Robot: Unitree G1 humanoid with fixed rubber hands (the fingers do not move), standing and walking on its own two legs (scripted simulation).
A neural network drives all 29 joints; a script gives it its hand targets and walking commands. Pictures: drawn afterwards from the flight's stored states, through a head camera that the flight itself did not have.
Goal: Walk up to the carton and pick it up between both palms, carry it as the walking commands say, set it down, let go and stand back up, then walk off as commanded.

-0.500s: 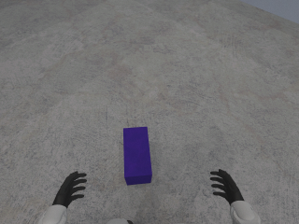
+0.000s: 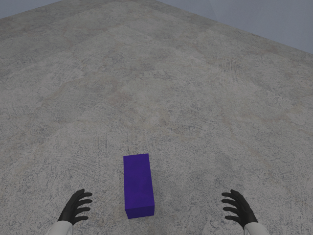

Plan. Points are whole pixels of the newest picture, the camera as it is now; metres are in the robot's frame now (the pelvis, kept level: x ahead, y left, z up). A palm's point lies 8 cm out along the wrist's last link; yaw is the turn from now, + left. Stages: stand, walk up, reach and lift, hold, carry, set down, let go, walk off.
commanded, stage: let go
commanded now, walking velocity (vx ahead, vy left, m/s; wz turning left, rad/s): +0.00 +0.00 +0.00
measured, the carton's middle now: (138, 185) +0.47 +0.09 -0.67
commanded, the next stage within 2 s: stand in 0.02 s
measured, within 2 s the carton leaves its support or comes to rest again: neither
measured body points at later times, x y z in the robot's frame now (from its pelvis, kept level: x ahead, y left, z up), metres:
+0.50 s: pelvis +0.04 +0.01 -0.02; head +0.05 +0.01 +0.43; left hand +0.12 +0.28 -0.12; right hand +0.16 -0.23 -0.13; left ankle -0.02 +0.13 -0.74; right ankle -0.05 -0.11 -0.74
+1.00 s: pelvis +0.03 +0.01 -0.01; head +0.04 +0.01 +0.44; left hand +0.05 +0.28 -0.14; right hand +0.13 -0.24 -0.14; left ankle -0.02 +0.13 -0.74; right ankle -0.05 -0.11 -0.74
